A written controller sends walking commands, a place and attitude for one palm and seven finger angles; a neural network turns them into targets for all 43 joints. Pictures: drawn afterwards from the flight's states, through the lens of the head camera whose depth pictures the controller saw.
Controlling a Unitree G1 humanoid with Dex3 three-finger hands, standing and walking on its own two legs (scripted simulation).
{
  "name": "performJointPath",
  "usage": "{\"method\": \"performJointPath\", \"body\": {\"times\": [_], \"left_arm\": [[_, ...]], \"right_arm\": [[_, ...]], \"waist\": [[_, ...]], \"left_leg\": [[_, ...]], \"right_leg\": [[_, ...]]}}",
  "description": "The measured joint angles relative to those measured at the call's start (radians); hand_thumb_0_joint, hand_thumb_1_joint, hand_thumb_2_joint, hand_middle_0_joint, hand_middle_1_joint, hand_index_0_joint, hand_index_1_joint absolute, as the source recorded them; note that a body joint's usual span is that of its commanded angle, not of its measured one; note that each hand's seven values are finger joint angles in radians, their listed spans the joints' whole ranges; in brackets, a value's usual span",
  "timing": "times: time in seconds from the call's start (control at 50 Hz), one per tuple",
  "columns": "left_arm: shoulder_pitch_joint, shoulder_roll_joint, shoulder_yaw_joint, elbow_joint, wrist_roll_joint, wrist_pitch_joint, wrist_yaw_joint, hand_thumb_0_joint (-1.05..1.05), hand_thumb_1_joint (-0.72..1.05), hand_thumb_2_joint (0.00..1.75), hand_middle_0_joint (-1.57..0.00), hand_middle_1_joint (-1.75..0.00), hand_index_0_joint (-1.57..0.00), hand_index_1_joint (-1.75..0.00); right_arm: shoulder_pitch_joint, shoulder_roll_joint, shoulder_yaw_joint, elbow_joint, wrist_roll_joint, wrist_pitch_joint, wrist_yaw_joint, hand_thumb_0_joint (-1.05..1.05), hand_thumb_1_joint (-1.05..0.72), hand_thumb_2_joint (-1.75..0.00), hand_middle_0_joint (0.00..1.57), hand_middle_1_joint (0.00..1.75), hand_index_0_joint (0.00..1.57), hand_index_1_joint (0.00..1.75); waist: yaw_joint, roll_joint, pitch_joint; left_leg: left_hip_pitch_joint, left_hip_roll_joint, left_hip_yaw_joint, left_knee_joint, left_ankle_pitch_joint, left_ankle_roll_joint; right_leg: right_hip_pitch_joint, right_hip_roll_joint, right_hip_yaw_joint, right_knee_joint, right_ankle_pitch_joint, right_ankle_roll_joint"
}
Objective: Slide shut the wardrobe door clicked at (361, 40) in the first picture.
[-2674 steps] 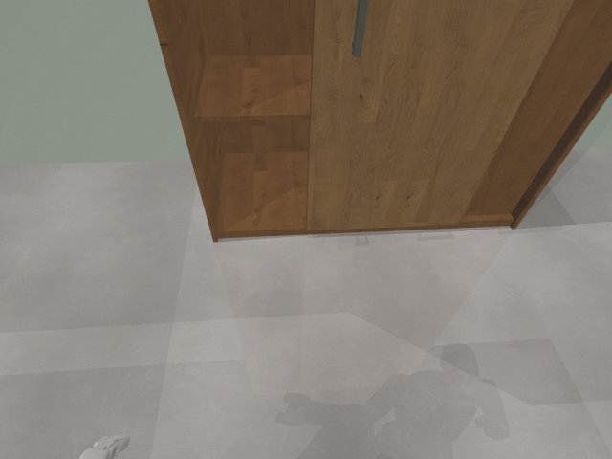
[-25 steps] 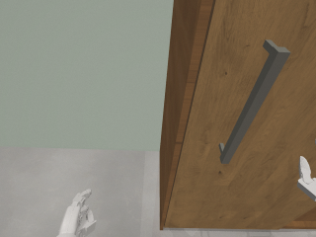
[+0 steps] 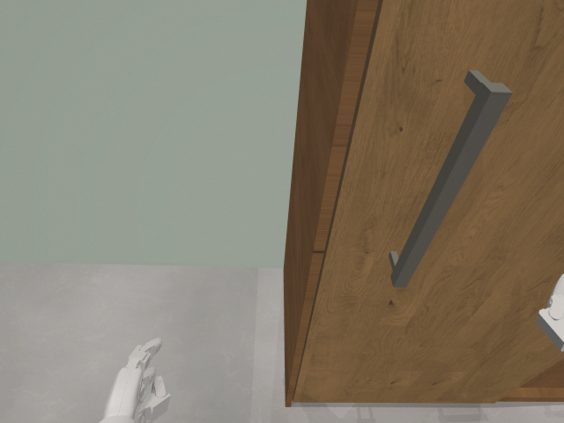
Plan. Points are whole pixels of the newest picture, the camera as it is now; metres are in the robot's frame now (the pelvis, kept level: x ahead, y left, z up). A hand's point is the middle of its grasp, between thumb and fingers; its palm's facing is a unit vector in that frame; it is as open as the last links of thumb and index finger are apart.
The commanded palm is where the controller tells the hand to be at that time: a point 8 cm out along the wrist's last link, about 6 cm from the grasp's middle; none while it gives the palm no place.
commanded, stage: step back with the hand held close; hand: right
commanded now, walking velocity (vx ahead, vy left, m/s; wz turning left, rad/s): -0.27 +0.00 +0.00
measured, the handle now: (429, 199) +0.33 -0.19 +0.19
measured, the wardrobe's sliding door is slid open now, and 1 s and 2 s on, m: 0.00 0.00 0.00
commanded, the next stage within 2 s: stop stepping back and stand still in 0.88 s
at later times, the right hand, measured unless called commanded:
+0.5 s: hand out of the picture +0.15 -0.29 +0.16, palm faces +0.33 +0.78 -0.53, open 7.4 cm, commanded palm +0.08 -0.33 +0.18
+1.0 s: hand out of the picture +0.01 -0.31 +0.18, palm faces +0.49 +0.77 -0.42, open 7.4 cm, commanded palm -0.07 -0.35 +0.18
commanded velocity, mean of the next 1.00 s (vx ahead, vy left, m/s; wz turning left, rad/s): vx -0.28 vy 0.00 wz -0.03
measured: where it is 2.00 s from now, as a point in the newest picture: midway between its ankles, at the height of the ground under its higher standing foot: outside the picture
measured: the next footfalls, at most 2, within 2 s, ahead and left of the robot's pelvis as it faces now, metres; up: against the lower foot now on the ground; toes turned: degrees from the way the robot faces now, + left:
left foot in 1.10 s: -0.14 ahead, +0.08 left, +0.00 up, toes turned -5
right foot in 1.24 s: -0.19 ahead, -0.18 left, +0.00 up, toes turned -2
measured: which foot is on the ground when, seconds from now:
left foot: down 0.00-0.94, up 0.96-1.00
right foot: down 0.00-1.00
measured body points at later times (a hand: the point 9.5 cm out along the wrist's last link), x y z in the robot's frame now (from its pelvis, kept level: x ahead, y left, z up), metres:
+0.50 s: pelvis -0.08 -0.04 -0.01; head -0.03 -0.04 +0.44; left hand +0.09 +0.21 -0.09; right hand +0.12 -0.33 +0.19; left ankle -0.03 +0.17 -0.74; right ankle +0.02 -0.17 -0.74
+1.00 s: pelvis -0.21 -0.05 -0.04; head -0.18 -0.07 +0.41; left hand -0.01 +0.18 -0.10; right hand -0.03 -0.35 +0.20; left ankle -0.10 +0.14 -0.69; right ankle +0.02 -0.17 -0.73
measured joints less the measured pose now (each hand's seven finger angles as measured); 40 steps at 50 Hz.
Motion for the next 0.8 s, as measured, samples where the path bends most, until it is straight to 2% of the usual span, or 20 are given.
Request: {"method": "performJointPath", "body": {"times": [0.06, 0.14, 0.2, 0.26, 0.36, 0.46, 0.56, 0.68, 0.74, 0.8], "left_arm": [[-0.028, 0.012, -0.008, 0.003, 0.004, 0.036, -0.016, 0.01, 0.9, 0.89, -0.2, -0.3, -0.2, -0.3], [-0.056, 0.013, 0.007, -0.026, 0.005, 0.085, -0.03, 0.01, 0.9, 0.89, -0.2, -0.3, -0.2, -0.3], [-0.063, 0.007, 0.018, -0.061, -0.003, 0.11, -0.032, 0.01, 0.9, 0.89, -0.2, -0.3, -0.2, -0.3], [-0.066, -0.004, 0.02, -0.087, -0.008, 0.131, -0.032, 0.01, 0.9, 0.89, -0.2, -0.3, -0.2, -0.3], [-0.057, -0.014, 0.017, -0.112, -0.013, 0.148, -0.031, 0.01, 0.9, 0.89, -0.2, -0.3, -0.2, -0.3], [-0.038, -0.011, 0.014, -0.119, -0.019, 0.139, -0.03, 0.01, 0.9, 0.89, -0.2, -0.3, -0.2, -0.3], [-0.01, 0.0, 0.015, -0.106, -0.022, 0.105, -0.026, 0.01, 0.9, 0.89, -0.2, -0.3, -0.2, -0.3], [0.008, 0.004, 0.015, -0.063, -0.015, 0.059, -0.02, 0.01, 0.9, 0.89, -0.2, -0.3, -0.2, -0.3], [0.011, 0.002, 0.015, -0.051, -0.013, 0.04, -0.018, 0.01, 0.9, 0.89, -0.2, -0.3, -0.2, -0.3], [0.008, -0.007, 0.014, -0.052, -0.012, 0.023, -0.02, 0.01, 0.9, 0.89, -0.2, -0.3, -0.2, -0.3]], "right_arm": [[-0.018, -0.008, -0.037, 0.005, -0.009, -0.05, 0.0, 0.01, -0.89, -0.89, 0.21, 0.3, 0.21, 0.3], [-0.005, -0.03, -0.06, -0.018, -0.015, -0.083, 0.002, 0.01, -0.89, -0.89, 0.21, 0.3, 0.2, 0.3], [0.031, -0.05, -0.062, -0.045, -0.016, -0.086, 0.006, 0.01, -0.89, -0.89, 0.21, 0.3, 0.2, 0.3], [0.072, -0.073, -0.067, -0.075, -0.013, -0.083, 0.007, 0.01, -0.89, -0.89, 0.21, 0.3, 0.21, 0.3], [0.092, -0.097, -0.073, -0.111, -0.013, -0.08, -0.002, 0.01, -0.89, -0.89, 0.21, 0.3, 0.21, 0.3], [0.106, -0.107, -0.094, -0.142, -0.016, -0.108, -0.016, 0.01, -0.89, -0.89, 0.21, 0.3, 0.21, 0.3], [0.111, -0.102, -0.115, -0.153, -0.024, -0.151, -0.028, 0.01, -0.89, -0.89, 0.21, 0.3, 0.21, 0.3], [0.083, -0.076, -0.112, -0.142, -0.027, -0.178, -0.045, 0.01, -0.89, -0.89, 0.21, 0.3, 0.21, 0.3], [0.059, -0.068, -0.102, -0.135, -0.033, -0.184, -0.048, 0.01, -0.89, -0.89, 0.21, 0.3, 0.21, 0.3], [0.048, -0.086, -0.111, -0.143, -0.036, -0.195, -0.049, 0.01, -0.89, -0.89, 0.21, 0.3, 0.21, 0.3]], "waist": [[0.016, -0.005, -0.003], [0.032, 0.009, 0.015], [0.043, 0.02, 0.034], [0.048, 0.034, 0.049], [0.064, 0.05, 0.071], [0.077, 0.052, 0.086], [0.072, 0.035, 0.091], [0.059, 0.034, 0.086], [0.066, 0.026, 0.085], [0.076, 0.03, 0.087]], "left_leg": [[-0.035, -0.006, -0.002, -0.015, 0.02, -0.005], [-0.091, 0.007, -0.032, -0.016, 0.044, -0.019], [-0.131, 0.019, -0.047, -0.004, 0.06, -0.027], [-0.166, 0.029, -0.034, 0.006, 0.076, -0.033], [-0.203, 0.029, -0.036, 0.018, 0.101, -0.037], [-0.239, 0.026, -0.022, 0.045, 0.117, -0.033], [-0.277, 0.018, -0.005, 0.085, 0.114, -0.015], [-0.312, 0.002, -0.03, 0.118, 0.112, -0.001], [-0.322, -0.017, -0.044, 0.134, 0.074, 0.013], [-0.335, -0.032, -0.062, 0.148, 0.093, 0.024]], "right_leg": [[-0.05, -0.005, 0.001, 0.021, -0.003, -0.027], [-0.084, 0.005, -0.028, 0.002, 0.023, -0.007], [-0.102, 0.013, -0.053, -0.009, 0.04, -0.018], [-0.119, 0.013, -0.079, -0.008, 0.05, -0.025], [-0.158, 0.011, -0.085, 0.014, 0.067, -0.034], [-0.209, 0.012, -0.064, 0.05, 0.085, -0.043], [-0.268, 0.013, -0.035, 0.105, 0.075, -0.058], [-0.314, 0.031, -0.011, 0.137, 0.036, -0.068], [-0.331, 0.038, 0.007, 0.136, 0.037, -0.072], [-0.353, 0.046, 0.019, 0.142, 0.038, -0.077]]}}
